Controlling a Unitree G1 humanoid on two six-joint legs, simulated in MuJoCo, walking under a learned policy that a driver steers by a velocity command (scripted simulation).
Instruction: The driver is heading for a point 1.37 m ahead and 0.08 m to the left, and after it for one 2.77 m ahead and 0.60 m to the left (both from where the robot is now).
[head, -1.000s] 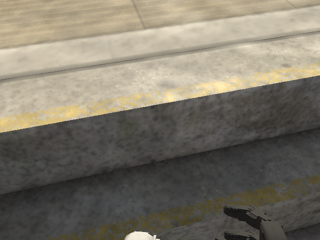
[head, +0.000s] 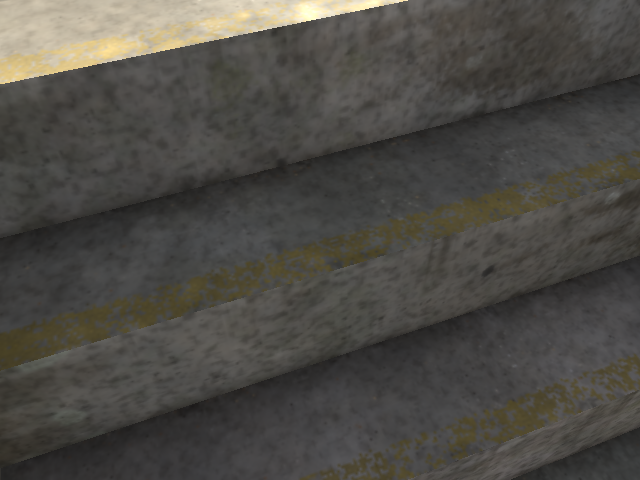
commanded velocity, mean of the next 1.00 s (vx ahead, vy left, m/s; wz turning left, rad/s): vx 0.50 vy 0.00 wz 0.00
